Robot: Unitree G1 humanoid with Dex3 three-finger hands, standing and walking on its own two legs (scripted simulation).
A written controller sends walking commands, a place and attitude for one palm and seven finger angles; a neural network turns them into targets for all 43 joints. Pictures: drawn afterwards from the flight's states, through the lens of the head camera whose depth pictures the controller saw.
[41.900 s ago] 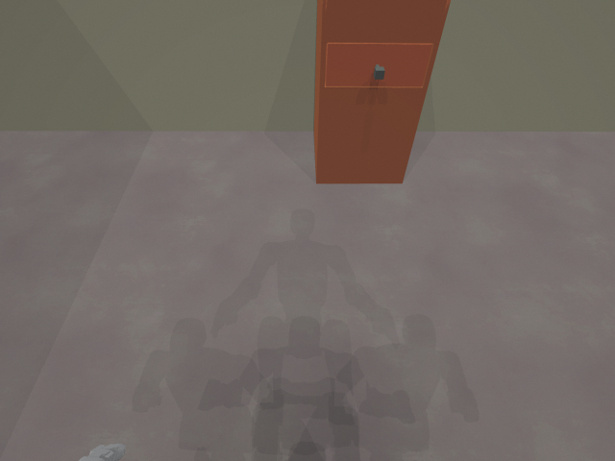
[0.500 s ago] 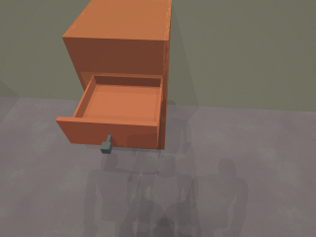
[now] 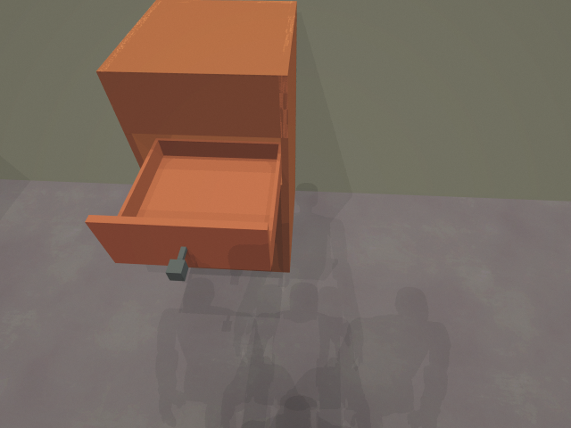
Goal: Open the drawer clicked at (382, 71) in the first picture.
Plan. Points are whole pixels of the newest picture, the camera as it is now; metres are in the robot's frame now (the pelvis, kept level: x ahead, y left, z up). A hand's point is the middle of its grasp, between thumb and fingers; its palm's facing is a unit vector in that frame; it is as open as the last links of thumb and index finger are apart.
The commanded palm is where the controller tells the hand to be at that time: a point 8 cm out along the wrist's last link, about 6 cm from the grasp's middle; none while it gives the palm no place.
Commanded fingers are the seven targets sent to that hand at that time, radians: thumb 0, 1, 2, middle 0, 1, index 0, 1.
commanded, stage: look to check the result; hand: left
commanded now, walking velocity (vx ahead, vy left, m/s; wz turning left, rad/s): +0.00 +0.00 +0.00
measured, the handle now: (179, 262) +0.46 +0.26 -0.18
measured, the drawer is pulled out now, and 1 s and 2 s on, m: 0.30 0.30 0.30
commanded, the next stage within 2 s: stand and wait in 0.42 s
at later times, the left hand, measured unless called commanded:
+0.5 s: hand out of the picture +0.00 +0.14 -0.17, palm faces +0.04 -0.98 -0.18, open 7.3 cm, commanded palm none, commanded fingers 0.00 0.90 0.90 -0.20 -0.30 -0.20 -0.30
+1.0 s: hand out of the picture +0.01 +0.15 -0.17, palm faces +0.04 -0.98 -0.18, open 7.3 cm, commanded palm none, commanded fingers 0.00 0.90 0.90 -0.20 -0.30 -0.20 -0.30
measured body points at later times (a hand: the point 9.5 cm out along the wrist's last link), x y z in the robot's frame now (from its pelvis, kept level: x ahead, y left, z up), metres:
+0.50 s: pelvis +0.01 -0.02 +0.00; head +0.03 -0.03 +0.45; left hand +0.00 +0.19 -0.16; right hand -0.01 -0.22 -0.17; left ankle +0.02 +0.14 -0.74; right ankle +0.00 -0.09 -0.74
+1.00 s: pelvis +0.01 -0.01 +0.00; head +0.04 -0.02 +0.45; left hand +0.01 +0.21 -0.16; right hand -0.01 -0.21 -0.16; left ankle +0.02 +0.14 -0.74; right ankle +0.00 -0.09 -0.74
